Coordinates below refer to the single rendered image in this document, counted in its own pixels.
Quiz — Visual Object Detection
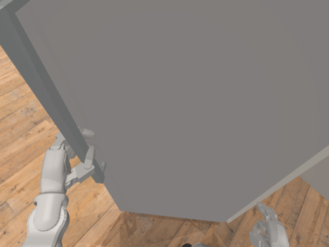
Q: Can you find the left robot forearm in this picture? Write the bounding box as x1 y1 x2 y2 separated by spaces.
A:
21 192 70 247

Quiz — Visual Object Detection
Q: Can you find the robot left hand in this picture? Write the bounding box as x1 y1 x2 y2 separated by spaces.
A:
40 127 97 194

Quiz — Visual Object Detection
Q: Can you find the robot right hand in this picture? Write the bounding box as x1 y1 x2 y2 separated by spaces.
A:
249 202 289 247

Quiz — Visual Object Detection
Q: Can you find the fridge door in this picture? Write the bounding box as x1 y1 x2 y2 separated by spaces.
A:
0 0 329 223

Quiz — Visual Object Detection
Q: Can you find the handle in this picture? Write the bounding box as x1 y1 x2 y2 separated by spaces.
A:
0 0 107 184

